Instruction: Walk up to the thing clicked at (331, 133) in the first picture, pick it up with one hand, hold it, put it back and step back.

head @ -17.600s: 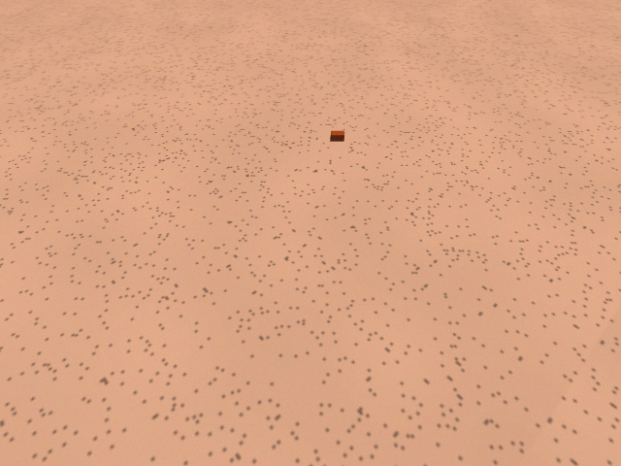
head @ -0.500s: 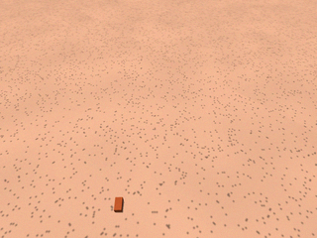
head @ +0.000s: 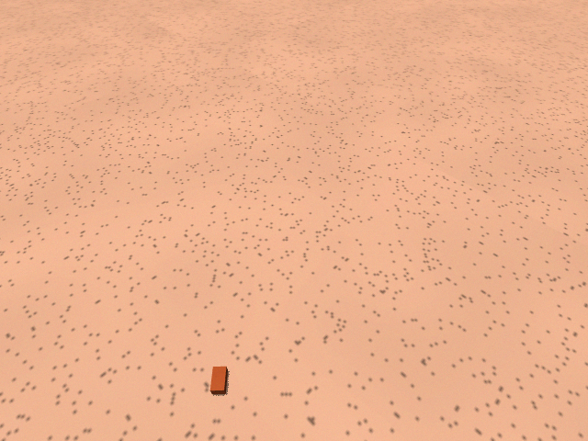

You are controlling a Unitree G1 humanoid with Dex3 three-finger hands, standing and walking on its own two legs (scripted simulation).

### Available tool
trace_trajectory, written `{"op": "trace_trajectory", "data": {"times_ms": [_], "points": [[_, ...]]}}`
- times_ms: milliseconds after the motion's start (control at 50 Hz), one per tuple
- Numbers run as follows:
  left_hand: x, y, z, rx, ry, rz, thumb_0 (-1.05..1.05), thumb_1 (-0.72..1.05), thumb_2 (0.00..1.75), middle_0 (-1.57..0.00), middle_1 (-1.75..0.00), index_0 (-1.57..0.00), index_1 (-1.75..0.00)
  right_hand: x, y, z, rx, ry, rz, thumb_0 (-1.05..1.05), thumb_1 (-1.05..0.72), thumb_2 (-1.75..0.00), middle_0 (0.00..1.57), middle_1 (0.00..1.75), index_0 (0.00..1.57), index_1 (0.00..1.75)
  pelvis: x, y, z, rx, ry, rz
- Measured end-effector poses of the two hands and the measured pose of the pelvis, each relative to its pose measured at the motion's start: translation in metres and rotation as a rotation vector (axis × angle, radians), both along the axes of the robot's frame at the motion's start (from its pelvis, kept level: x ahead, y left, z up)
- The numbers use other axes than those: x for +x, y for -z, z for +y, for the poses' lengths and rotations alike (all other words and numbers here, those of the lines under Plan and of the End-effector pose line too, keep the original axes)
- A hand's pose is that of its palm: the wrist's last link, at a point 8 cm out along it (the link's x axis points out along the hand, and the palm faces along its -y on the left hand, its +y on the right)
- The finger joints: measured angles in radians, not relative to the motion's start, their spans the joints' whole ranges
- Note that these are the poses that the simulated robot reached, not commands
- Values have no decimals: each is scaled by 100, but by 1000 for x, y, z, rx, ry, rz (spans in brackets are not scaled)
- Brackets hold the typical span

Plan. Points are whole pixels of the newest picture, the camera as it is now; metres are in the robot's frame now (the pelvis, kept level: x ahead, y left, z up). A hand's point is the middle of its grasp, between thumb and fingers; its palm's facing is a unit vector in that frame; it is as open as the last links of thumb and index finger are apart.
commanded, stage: stand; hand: left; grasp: from above
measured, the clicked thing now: (219, 380) +0.47 +0.25 -0.76
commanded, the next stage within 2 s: rise first in 0.02 s
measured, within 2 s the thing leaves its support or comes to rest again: neither
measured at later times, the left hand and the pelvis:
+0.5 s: hand out of the picture +0.15 +0.26 -0.18, palm faces -0.08 -0.92 -0.38, open 11.3 cm; pelvis -0.01 +0.00 -0.03, yaw +0 degrees
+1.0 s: hand out of the picture +0.13 +0.27 -0.22, palm faces -0.16 -0.88 -0.45, open 14.0 cm; pelvis -0.01 +0.01 -0.09, yaw +0 degrees
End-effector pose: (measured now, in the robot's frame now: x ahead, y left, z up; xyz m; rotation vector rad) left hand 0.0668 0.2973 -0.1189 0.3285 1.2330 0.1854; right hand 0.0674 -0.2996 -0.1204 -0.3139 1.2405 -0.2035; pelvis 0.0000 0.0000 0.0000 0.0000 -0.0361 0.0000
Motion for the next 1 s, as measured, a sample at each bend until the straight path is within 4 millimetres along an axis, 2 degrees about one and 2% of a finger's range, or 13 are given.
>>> {"op": "trace_trajectory", "data": {"times_ms": [160, 240, 320, 400, 560, 660, 820, 1000], "points": [[4, 0, 0, 0, -11, -15, 0, 89, 90, -21, -31, -20, -31, 4, 0, 1, -1, 5, -17, 1, -91, -90, 20, 30, 20, 29, 2, 1, 0, 0, -2, 14], [34, 3, -5, -12, -41, -107, 0, 80, 91, -21, -40, -20, -41, 13, 2, 13, 12, -14, -114, 1, -92, -90, 20, 30, 20, 29, -6, 7, 0, -5, -15, 62], [68, 10, -5, -21, 10, -145, 0, 61, 91, -20, -58, -19, -58, 16, 8, 27, 35, -7, -159, 1, -93, -90, 20, 30, 20, 29, -11, 16, -2, -8, -9, 123], [84, 12, -2, 0, 60, -160, 0, 36, 91, -18, -75, -18, -74, 15, 13, 37, 58, 12, -187, 1, -93, -90, 20, 30, 20, 29, -10, 23, -1, -9, 0, 152], [72, 27, 3, 46, 79, -61, 0, -17, 94, -15, -94, -15, -94, 33, 20, 47, 79, -3, -271, 1, -93, -90, 20, 30, 20, 30, -6, 39, 5, -16, 1, 204], [65, 41, 6, 57, 88, -76, 0, -37, 94, -14, -99, -14, -99, 51, 27, 47, 58, -39, -330, 1, -92, -90, 20, 30, 20, 30, -5, 55, 7, -21, -2, 246], [63, 52, 8, 86, 141, -96, -1, -47, 97, -11, -103, -10, -104, 77, 35, 52, 35, -75, -407, 1, -90, -90, 20, 30, 20, 30, -5, 75, 8, -34, -6, 287], [60, 62, 8, 112, 173, -79, -1, -49, 98, -8, -105, -7, -106, 87, 45, 62, 40, -98, -459, 1, -87, -89, 20, 30, 20, 30, -6, 91, 9, -44, -7, 329]]}}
